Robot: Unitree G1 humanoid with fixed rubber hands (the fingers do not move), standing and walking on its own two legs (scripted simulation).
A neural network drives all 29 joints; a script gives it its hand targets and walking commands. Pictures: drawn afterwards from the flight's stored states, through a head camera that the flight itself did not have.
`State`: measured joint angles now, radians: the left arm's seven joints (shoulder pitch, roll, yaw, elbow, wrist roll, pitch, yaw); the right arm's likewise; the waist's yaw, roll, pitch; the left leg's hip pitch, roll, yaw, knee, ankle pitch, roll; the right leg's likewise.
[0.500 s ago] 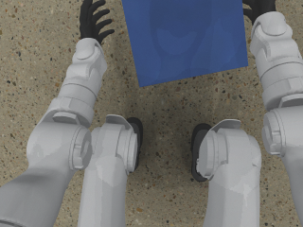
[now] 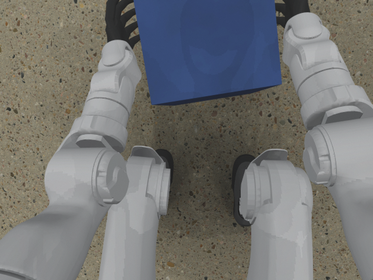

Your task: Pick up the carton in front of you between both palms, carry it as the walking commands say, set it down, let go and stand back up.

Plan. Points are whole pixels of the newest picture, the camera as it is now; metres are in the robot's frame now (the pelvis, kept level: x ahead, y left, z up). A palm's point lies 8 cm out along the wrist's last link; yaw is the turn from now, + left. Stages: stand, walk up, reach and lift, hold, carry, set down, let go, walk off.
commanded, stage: reach and lift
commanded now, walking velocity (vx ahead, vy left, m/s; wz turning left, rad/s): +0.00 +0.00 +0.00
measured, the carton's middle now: (206, 49) +0.51 -0.03 -0.24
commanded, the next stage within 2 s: none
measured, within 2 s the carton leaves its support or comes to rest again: neither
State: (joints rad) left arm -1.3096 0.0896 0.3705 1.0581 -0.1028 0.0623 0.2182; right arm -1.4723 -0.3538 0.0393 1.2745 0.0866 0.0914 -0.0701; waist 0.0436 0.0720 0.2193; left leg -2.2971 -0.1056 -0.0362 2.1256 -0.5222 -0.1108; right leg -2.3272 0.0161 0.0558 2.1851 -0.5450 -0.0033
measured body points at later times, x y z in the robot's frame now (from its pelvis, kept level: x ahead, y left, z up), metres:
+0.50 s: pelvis +0.00 +0.01 +0.09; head +0.26 -0.04 +0.46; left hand +0.49 +0.11 +0.01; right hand +0.50 -0.19 +0.01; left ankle +0.13 +0.14 -0.34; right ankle +0.11 -0.12 -0.34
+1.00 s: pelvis +0.04 +0.01 +0.22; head +0.22 -0.03 +0.63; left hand +0.47 +0.12 +0.17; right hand +0.46 -0.18 +0.16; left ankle +0.13 +0.14 -0.34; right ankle +0.11 -0.12 -0.34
